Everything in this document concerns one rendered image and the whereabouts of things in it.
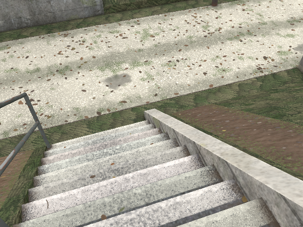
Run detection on stairs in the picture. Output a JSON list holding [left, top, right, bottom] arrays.
[[12, 119, 303, 227]]

